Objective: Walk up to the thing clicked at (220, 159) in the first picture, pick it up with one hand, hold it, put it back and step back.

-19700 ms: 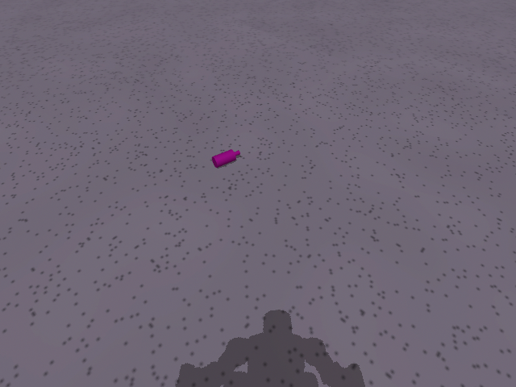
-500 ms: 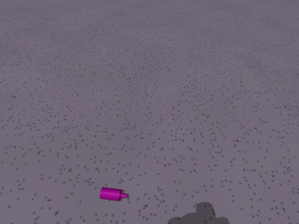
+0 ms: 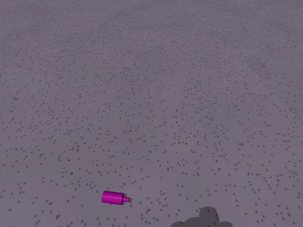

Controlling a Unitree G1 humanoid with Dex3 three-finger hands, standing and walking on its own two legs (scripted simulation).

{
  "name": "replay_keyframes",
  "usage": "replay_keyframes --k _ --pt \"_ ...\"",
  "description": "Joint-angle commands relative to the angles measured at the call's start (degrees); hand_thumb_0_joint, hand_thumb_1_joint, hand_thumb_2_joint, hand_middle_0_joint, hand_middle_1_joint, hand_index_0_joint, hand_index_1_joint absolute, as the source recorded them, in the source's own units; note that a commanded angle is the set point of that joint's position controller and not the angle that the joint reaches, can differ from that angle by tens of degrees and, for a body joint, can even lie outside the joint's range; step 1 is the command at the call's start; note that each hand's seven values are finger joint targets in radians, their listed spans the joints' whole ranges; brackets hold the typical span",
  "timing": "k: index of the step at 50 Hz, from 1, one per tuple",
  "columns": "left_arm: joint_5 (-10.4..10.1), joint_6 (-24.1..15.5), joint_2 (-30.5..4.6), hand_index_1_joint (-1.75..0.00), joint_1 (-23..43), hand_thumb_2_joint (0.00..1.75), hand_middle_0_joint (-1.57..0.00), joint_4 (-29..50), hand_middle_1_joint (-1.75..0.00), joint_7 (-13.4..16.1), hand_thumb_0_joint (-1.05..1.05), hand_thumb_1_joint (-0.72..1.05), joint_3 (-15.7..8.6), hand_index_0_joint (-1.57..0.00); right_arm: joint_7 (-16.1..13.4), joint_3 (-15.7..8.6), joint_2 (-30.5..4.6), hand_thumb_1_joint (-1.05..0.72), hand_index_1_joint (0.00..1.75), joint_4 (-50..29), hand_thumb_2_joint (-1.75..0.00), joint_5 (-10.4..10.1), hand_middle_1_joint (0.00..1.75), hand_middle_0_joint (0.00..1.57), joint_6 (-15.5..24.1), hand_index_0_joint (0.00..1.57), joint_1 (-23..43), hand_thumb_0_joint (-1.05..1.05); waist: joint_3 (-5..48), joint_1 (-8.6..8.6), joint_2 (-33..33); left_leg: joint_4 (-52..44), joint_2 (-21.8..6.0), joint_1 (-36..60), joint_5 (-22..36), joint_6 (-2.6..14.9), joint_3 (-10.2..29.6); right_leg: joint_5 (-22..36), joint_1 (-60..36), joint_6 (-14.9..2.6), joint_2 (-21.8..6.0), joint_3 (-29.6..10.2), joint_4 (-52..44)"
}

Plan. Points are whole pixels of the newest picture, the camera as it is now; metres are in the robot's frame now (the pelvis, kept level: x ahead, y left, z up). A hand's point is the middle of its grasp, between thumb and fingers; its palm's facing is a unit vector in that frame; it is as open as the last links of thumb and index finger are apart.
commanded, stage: stand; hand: left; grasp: from above
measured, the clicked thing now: (116, 198) +0.45 +0.23 -0.75
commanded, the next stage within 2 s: rise first in 0.62 s
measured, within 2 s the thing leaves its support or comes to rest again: neither
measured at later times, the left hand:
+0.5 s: hand out of the picture +0.06 +0.25 -0.16, palm faces -0.03 -0.94 -0.34, open 7.4 cm
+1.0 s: hand out of the picture +0.15 +0.25 -0.17, palm faces -0.02 -0.94 -0.33, open 9.6 cm
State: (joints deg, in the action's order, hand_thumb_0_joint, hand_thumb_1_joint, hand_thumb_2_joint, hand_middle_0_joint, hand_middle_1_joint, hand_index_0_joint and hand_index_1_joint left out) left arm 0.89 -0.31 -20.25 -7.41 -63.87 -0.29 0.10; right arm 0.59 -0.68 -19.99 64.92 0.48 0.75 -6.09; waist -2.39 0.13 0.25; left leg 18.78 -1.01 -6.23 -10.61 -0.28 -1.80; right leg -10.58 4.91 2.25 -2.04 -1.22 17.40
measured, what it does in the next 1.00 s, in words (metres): stands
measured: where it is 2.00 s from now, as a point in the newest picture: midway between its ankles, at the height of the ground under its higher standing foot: outside the picture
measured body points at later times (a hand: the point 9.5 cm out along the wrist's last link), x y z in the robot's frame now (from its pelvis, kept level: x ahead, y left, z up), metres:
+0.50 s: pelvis +0.00 +0.00 +0.00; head +0.01 +0.00 +0.45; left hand +0.06 +0.30 -0.14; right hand +0.07 -0.31 -0.13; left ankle +0.00 +0.12 -0.75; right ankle -0.01 -0.15 -0.75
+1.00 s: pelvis -0.01 -0.01 -0.02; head +0.05 +0.01 +0.42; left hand +0.15 +0.30 -0.15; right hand +0.09 -0.27 -0.14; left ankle +0.00 +0.12 -0.75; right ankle -0.01 -0.15 -0.75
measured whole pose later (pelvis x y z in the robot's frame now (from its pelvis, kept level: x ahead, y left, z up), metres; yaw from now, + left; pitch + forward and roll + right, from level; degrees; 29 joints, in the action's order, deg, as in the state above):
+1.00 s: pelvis -0.01 -0.01 -0.02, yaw +1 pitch +7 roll -1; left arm 6.8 1.0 -20.4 2.9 -57.7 -3.1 -9.0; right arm -1.1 -1.7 -13.8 45.1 -1.3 2.5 -12.5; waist -0.2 1.6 1.1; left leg 37.0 -2.0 -26.9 -17.2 -1.0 -0.1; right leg -17.6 25.2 1.3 -1.1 -0.1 35.7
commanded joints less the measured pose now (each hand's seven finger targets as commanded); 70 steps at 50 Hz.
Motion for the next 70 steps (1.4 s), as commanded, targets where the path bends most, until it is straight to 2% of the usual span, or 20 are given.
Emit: replay_keyframes --k 1,8,15,35,36,37,38,39,40,42,44,46,49,52,54,59,64,67,69,70 --pt "-0.2 -1.2 -12.4 -0.3 1.7 0.9 -0.2 3.2 -0.3 1.0 0.0 0.9 -2.4 -0.2 -0.8 -2.1 -12.2 -0.9 0.3 -3.6 -0.9 -0.1 0.3 0.2 1.2 0.2 2.2 0.0 3.4 0.08 -0.1 -3.5 -6.8 1.4 9.3 1.31 5.5 8.4 0.9 -2.9 -5.5 -3.1 -1.6" --pt "-0.2 -1.3 -12.2 -0.3 1.6 0.9 -0.2 3.3 -0.3 0.9 0.0 0.9 -2.3 -0.2 -0.8 -2.2 -12.6 -0.9 0.3 -3.6 -0.9 -0.1 0.3 0.2 1.0 0.2 2.1 0.0 4.1 0.0 -0.5 -2.6 -6.7 1.6 9.7 1.52 5.3 9.7 0.3 -2.93 -5.9 -3.5 -1.9" --pt "-0.3 -1.3 -12.2 -0.3 0.9 0.9 -0.2 3.2 -0.3 0.9 0.0 0.9 -2.2 -0.2 -0.7 -2.3 -12.7 -0.9 0.3 -3.5 -0.9 0.0 0.3 0.2 0.9 0.2 2.1 0.0 3.0 -0.15 -0.5 -3.3 -6.5 0.9 6.5 1.39 5.5 6.4 1.5 -2.96 -5.6 -3.2 -2.5" --pt "-0.4 -1.3 -12.4 -0.3 1.6 0.9 -0.2 3.1 -0.3 0.9 0.0 0.9 -2.4 -0.2 -0.9 -1.9 -12.3 -0.9 0.3 -3.6 -0.9 -0.1 0.3 0.2 1.0 0.2 1.3 0.0 3.1 0.05 -0.3 -2.6 -6.7 1.3 9.3 1.29 5.6 8.2 1.0 -3.01 -5.8 -3.2 -1.9" --pt "-0.3 -1.2 -12.2 -0.38 1.4 0.93 -0.16 3.2 -0.38 0.9 0.0 0.82 -2.4 -0.17 -0.9 -1.9 -12.4 -0.91 0.3 -3.6 -0.91 0.0 0.3 0.2 0.9 0.2 1.4 0.0 3.0 -0.04 -0.6 -2.7 -6.4 0.8 8.3 1.23 5.5 7.7 1.1 -3.01 -5.7 -3.2 -2.1" --pt "-3.2 -6.9 -3.0 -0.46 21.5 0.91 -0.24 23.3 -0.46 1.7 0.0 0.74 -2.8 -0.22 -2.0 0.6 -2.9 -0.95 0.3 -20.2 -0.91 -3.8 0.3 0.2 3.9 0.2 0.5 0.0 -0.5 6.34 -0.8 0.9 0.8 -6.2 -0.6 0.65 -1.0 2.1 13.8 -2.42 2.4 2.4 2.0" --pt "-3.3 -6.2 -4.6 -0.54 28.7 0.9 -0.24 18.3 -0.54 2.0 0.0 0.67 -3.2 -0.21 -2.6 0.5 -4.5 -0.88 0.3 -16.8 -0.9 -4.0 0.3 0.2 3.8 0.2 -2.7 0.0 1.6 4.93 -0.4 1.8 1.1 -5.5 -1.7 0.68 -0.8 0.5 11.4 -2.63 2.2 2.9 2.6" --pt "-2.1 -3.9 -9.0 -0.62 19.8 0.94 -0.19 8.8 -0.62 2.2 0.0 0.59 -6.2 -0.17 -2.9 -0.1 -6.1 -0.88 0.3 -16.3 -0.9 -3.8 0.3 0.2 3.2 0.2 -4.2 0.0 0.2 4.31 2.4 3.4 1.5 -8.1 -3.5 1.0 -0.8 -2.0 12.4 -2.77 2.5 3.3 2.9" --pt "-1.5 -2.8 -10.0 -0.7 15.2 0.89 -0.17 4.8 -0.7 1.5 0.0 0.51 -7.2 -0.17 -2.9 -0.9 -6.4 -0.85 0.3 -17.6 -0.89 -3.8 0.3 0.2 2.7 0.2 -4.9 0.0 0.2 2.48 3.1 5.4 1.0 -10.6 -1.9 0.9 -0.8 -1.6 13.4 -2.74 2.8 3.6 4.7" --pt "0.8 -3.2 -16.1 -0.86 18.2 0.92 -0.13 8.4 -0.86 0.4 0.0 0.35 -10.8 -0.14 -3.5 -2.9 -6.7 -0.89 0.3 -19.5 -0.9 -2.9 0.3 0.2 3.2 0.2 -6.8 0.0 9.5 1.32 -0.2 9.3 1.3 -10.2 1.9 0.67 -0.5 2.3 13.2 -2.82 2.4 2.8 9.0" --pt "4.0 -1.9 -13.5 -0.96 9.5 0.93 -0.08 3.1 -1.0 -1.6 0.0 0.19 -11.6 -0.11 -2.9 -4.1 -5.9 -0.9 0.3 -21.3 -0.9 -1.6 0.3 0.2 3.4 0.2 -8.6 0.0 13.7 0.63 -0.9 13.9 1.8 -13.3 5.6 0.4 0.0 6.0 13.9 -3.04 2.1 2.8 13.9" --pt "6.0 -0.5 -14.6 -1.01 4.3 0.92 -0.09 7.1 -1.05 -2.3 0.0 0.03 -14.2 -0.12 -2.5 -4.9 -5.4 -0.92 0.3 -24.1 -0.9 -1.4 0.3 0.2 3.4 0.2 -8.8 0.0 19.1 -2.55 -3.6 15.7 2.2 -13.4 9.2 -0.11 0.2 7.9 11.7 -3.34 2.2 2.8 16.3" --pt "7.4 3.1 -10.3 -1.05 5.7 0.97 -0.08 10.9 -1.07 -2.5 0.0 -0.21 -10.7 -0.09 -2.3 -4.5 -4.6 -0.91 0.3 -27.8 -0.9 -1.9 0.3 0.2 3.2 0.2 -6.5 0.0 15.4 -1.24 -4.6 15.9 1.9 -16.0 6.8 -0.59 0.5 4.4 16.1 -3.4 2.5 3.0 16.7" --pt "8.6 6.4 -10.8 -1.08 5.8 0.99 -0.07 15.4 -1.09 -1.9 0.0 -0.43 -11.2 -0.07 -1.8 -4.5 -4.3 -0.89 0.3 -31.4 -0.9 -2.2 0.3 0.2 3.6 0.2 -5.0 0.0 14.3 -0.66 -2.3 18.7 1.2 -20.3 2.8 -0.26 1.2 -0.1 20.3 -3.36 2.9 3.7 19.1" --pt "8.7 7.6 -9.0 -1.09 4.5 1.01 -0.08 17.2 -1.09 -1.8 0.0 -0.55 -10.6 -0.07 -1.6 -4.5 -3.8 -0.89 0.3 -33.2 -0.9 -2.3 0.3 0.2 4.0 0.2 -5.1 0.0 13.2 -0.03 -0.9 20.7 1.1 -23.5 -1.2 0.03 1.1 -3.7 23.9 -3.32 3.0 3.6 20.5" --pt "9.7 6.3 -11.3 -1.09 7.4 1.0 -0.07 28.7 -1.08 -1.3 0.0 -0.57 -13.1 -0.06 -1.7 -5.2 -3.3 -0.88 0.3 -35.1 -0.9 -1.7 0.3 0.2 6.5 0.2 -6.7 0.0 18.7 0.75 -2.7 28.4 0.7 -27.5 -2.1 0.27 1.4 -4.3 30.7 -3.08 2.8 3.2 28.9" --pt "11.3 7.0 -11.4 -1.08 -1.8 1.04 -0.07 35.6 -1.06 -1.3 0.0 -0.58 -13.8 -0.05 -2.7 -5.4 -2.7 -0.88 0.3 -37.0 -0.9 -1.5 0.3 0.2 7.9 0.2 -7.2 0.0 22.8 0.54 -4.5 32.1 0.3 -28.2 0.9 0.29 1.6 -1.6 32.5 -3.15 2.5 2.8 32.9" --pt "11.4 8.9 -10.6 -1.08 -3.3 1.02 -0.07 39.6 -1.07 -1.6 0.0 -0.57 -12.7 -0.06 -2.9 -5.2 -2.7 -0.89 0.3 -37.3 -0.9 -1.3 0.3 0.2 8.3 0.2 -7.0 0.0 23.5 1.47 -4.8 33.9 -0.1 -28.4 3.2 0.32 2.1 -0.1 33.7 -3.0 2.5 2.9 34.4" --pt "11.8 10.0 -11.0 -1.07 -4.7 1.01 -0.07 40.1 -1.06 -1.7 0.0 -0.57 -13.5 -0.06 -3.1 -5.1 -2.8 -0.89 0.3 -37.7 -0.9 -1.1 0.3 0.2 8.5 0.2 -6.5 0.0 22.9 1.86 -4.7 35.1 -0.1 -30.2 3.2 0.26 2.5 -0.6 34.7 -2.97 2.6 3.2 35.4" --pt "12.1 10.5 -11.1 -1.07 -6.1 1.0 -0.07 40.9 -1.07 -1.7 0.0 -0.56 -13.6 -0.06 -3.1 -5.0 -2.5 -0.89 0.3 -37.8 -0.9 -1.1 0.3 0.2 8.7 0.2 -6.6 0.0 23.0 1.17 -4.3 35.8 -0.1 -31.2 2.9 0.43 2.4 -0.6 35.0 -3.0 2.4 3.2 35.7"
